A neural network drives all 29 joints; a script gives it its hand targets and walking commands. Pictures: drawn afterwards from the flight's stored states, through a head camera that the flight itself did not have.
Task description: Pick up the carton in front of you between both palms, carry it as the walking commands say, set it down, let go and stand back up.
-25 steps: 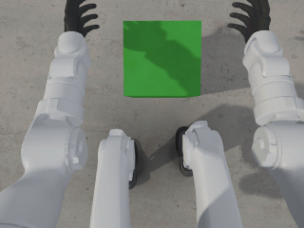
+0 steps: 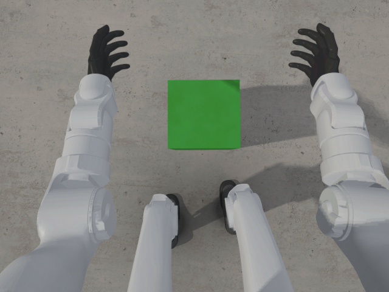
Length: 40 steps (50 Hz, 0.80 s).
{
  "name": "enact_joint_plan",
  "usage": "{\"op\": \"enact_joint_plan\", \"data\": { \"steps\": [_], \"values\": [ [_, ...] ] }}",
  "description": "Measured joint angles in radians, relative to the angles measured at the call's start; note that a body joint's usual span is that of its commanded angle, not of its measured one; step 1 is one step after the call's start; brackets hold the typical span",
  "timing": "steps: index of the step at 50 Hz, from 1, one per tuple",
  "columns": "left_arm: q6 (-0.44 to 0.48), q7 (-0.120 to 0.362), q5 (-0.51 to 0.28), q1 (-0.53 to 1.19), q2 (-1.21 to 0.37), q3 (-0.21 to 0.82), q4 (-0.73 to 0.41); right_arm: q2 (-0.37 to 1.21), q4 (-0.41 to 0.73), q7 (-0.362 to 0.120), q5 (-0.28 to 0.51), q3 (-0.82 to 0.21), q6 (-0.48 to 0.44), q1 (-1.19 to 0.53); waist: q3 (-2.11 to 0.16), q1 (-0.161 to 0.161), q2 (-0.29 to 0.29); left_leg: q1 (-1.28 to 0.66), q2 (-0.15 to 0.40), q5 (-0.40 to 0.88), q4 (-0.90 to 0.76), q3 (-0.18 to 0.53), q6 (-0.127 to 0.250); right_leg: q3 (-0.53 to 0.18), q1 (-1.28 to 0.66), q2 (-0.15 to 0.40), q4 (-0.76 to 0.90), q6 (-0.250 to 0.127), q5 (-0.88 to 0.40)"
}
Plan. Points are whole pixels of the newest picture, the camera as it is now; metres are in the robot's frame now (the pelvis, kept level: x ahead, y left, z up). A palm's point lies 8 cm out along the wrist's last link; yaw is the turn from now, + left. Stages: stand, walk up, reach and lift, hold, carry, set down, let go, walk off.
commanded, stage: set down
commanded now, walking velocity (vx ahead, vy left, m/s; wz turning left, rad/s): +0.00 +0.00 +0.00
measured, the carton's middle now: (202, 120) +0.46 -0.04 -0.48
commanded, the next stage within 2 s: let go in 0.04 s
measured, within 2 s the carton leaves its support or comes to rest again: neither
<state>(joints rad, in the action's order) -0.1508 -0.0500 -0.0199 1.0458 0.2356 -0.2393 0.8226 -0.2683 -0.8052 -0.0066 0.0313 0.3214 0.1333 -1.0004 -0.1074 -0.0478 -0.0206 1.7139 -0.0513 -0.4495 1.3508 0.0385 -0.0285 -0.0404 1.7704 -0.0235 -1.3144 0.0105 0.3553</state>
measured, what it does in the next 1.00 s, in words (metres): rises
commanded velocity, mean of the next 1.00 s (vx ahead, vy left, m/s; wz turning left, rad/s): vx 0.00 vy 0.00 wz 0.00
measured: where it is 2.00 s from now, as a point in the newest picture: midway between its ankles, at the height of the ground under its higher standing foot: (201, 223)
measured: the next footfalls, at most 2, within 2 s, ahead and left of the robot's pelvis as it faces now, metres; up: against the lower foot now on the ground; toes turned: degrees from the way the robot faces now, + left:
none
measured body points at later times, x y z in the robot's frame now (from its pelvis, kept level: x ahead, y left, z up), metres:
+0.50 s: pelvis +0.06 -0.01 +0.12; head +0.27 -0.02 +0.52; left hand +0.42 +0.19 +0.01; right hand +0.39 -0.26 +0.01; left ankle +0.06 +0.13 -0.56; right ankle +0.09 -0.12 -0.56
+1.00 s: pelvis +0.10 +0.01 +0.18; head +0.13 +0.01 +0.63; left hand +0.28 +0.24 +0.10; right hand +0.26 -0.23 +0.10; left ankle +0.06 +0.13 -0.57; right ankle +0.09 -0.12 -0.56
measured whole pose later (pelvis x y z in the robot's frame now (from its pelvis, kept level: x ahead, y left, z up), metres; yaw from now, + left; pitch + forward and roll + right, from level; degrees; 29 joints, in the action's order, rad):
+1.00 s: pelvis +0.10 +0.01 +0.18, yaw -1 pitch +0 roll -1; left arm -0.05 0.06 0.01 -0.22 0.21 -0.05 0.45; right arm -0.22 -0.43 -0.07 0.00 0.04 0.05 0.24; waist 0.05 0.00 -0.01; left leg 0.15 -0.02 -0.29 0.43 0.05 0.01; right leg -0.05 0.21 -0.02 -0.41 0.01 0.22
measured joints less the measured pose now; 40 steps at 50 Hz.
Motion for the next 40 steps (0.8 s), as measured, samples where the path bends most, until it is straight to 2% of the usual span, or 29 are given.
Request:
{"op": "enact_joint_plan", "data": {
  "steps": [8,15,20,30,40],
  "values": [
    [0.014,0.013,0.064,-0.061,-0.027,-0.023,0.002,0.018,-0.005,-0.023,-0.059,0.008,-0.019,0.060,-0.002,0.004,0.001,-0.144,0.004,0.056,-0.174,0.009,-0.001,0.001,-0.146,0.002,0.171,-0.005,-0.050],
    [0.017,0.002,0.113,-0.320,-0.077,0.006,-0.133,0.038,0.108,-0.056,-0.113,-0.048,-0.022,0.301,0.018,0.012,0.006,-0.352,0.009,0.085,-0.334,0.016,-0.002,0.004,-0.352,0.003,0.318,-0.013,-0.069],
    [0.045,0.019,0.091,-0.522,-0.081,0.037,-0.210,0.044,0.176,-0.070,-0.094,-0.094,-0.042,0.490,0.035,0.010,0.011,-0.533,0.016,0.096,-0.442,0.021,-0.002,0.006,-0.530,0.000,0.419,-0.018,-0.075],
    [0.133,0.052,0.070,-0.808,-0.070,0.095,-0.225,0.064,0.224,-0.062,-0.038,-0.180,-0.120,0.798,0.016,0.014,0.026,-0.846,0.029,0.113,-0.616,0.026,0.003,0.007,-0.843,-0.005,0.587,-0.021,-0.087],
    [0.173,0.081,0.045,-1.119,-0.053,0.147,-0.311,0.075,0.323,-0.054,-0.021,-0.249,-0.158,1.117,0.089,0.025,0.028,-1.241,0.036,0.155,-0.816,0.025,0.020,0.001,-1.246,-0.002,0.799,-0.011,-0.131]
  ]
}}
